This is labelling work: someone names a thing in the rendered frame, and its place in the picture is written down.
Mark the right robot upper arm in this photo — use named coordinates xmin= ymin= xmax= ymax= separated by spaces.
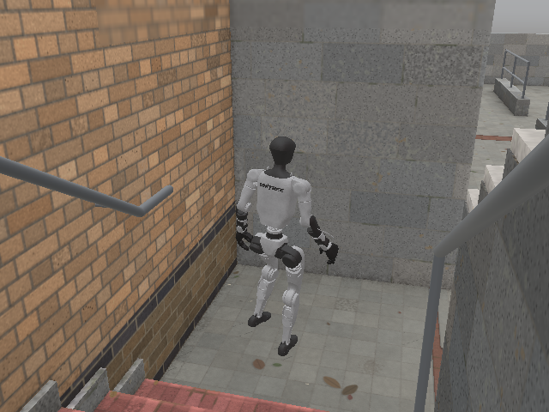
xmin=293 ymin=178 xmax=312 ymax=227

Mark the left robot forearm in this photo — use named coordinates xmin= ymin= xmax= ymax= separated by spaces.
xmin=235 ymin=203 xmax=248 ymax=233

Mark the left robot hand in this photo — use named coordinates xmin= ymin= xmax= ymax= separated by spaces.
xmin=235 ymin=228 xmax=253 ymax=251

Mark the right robot hand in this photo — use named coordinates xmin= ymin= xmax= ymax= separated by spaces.
xmin=319 ymin=243 xmax=339 ymax=264

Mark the right robot forearm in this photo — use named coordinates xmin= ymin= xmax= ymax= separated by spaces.
xmin=307 ymin=215 xmax=332 ymax=251

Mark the left robot upper arm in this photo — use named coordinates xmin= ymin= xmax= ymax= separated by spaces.
xmin=237 ymin=169 xmax=264 ymax=213

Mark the humanoid robot torso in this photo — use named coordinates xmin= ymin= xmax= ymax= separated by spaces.
xmin=256 ymin=167 xmax=298 ymax=259

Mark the left robot foot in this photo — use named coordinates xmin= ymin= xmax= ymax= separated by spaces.
xmin=248 ymin=312 xmax=271 ymax=327

